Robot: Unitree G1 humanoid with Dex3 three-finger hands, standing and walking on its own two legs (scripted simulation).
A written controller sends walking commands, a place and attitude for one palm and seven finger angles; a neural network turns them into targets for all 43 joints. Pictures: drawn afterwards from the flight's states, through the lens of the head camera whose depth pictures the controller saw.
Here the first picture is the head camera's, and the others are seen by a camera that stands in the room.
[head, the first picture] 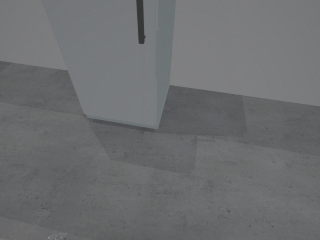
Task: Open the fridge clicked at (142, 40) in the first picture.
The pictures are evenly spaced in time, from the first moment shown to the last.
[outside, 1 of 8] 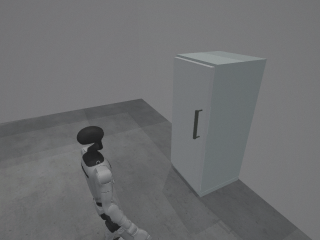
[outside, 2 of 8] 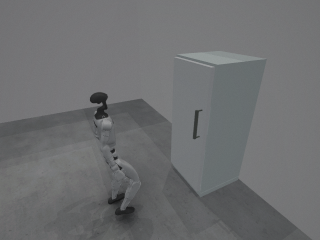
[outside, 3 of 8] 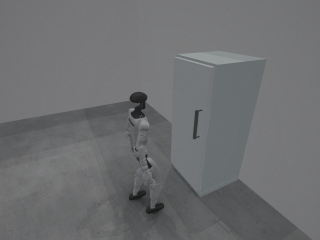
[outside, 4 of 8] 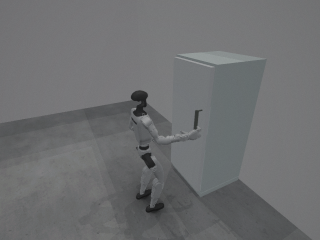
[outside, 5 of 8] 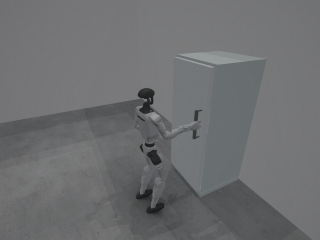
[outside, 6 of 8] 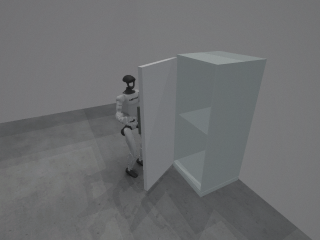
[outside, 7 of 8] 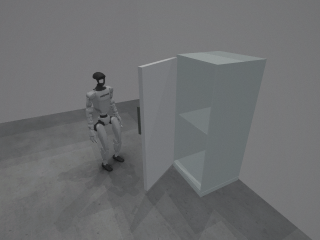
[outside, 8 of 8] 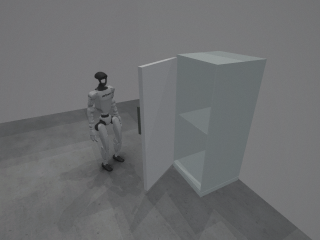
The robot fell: no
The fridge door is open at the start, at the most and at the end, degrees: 0 64 61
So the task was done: yes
